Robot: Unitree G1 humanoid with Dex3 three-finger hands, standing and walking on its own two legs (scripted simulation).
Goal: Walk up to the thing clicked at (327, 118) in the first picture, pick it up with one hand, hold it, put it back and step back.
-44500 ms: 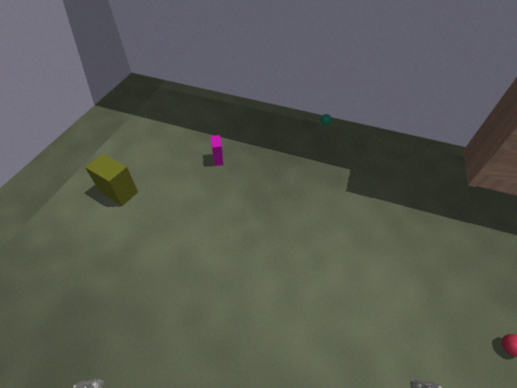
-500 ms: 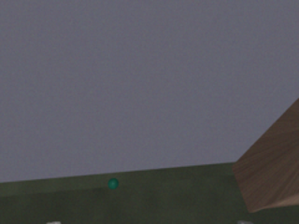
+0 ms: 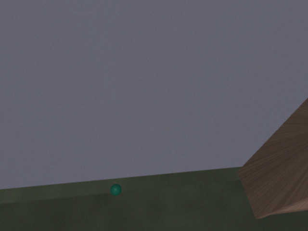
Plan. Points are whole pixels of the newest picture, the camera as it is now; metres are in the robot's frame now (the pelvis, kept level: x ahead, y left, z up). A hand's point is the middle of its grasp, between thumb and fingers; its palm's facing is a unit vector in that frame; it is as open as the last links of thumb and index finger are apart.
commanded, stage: stand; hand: left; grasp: from above
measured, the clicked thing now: (115, 189) +0.42 +0.24 -0.75
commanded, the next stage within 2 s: step back in 0.08 s
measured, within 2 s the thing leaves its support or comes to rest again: neither
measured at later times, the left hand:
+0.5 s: hand out of the picture +0.09 +0.31 -0.18, palm faces -0.04 -0.93 -0.37, open 7.4 cm
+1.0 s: hand out of the picture -0.05 +0.29 -0.15, palm faces -0.08 -0.91 -0.40, open 7.4 cm
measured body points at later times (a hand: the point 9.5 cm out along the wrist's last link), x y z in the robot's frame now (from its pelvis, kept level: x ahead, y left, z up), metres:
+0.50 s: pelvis -0.06 +0.05 -0.02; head +0.02 +0.08 +0.42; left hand +0.09 +0.36 -0.16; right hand +0.00 -0.28 -0.13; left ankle -0.07 +0.14 -0.75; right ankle -0.05 -0.09 -0.71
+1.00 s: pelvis -0.17 +0.03 -0.02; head -0.12 +0.01 +0.43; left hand -0.05 +0.33 -0.12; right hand -0.09 -0.29 -0.15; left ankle -0.17 +0.17 -0.67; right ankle -0.14 -0.08 -0.75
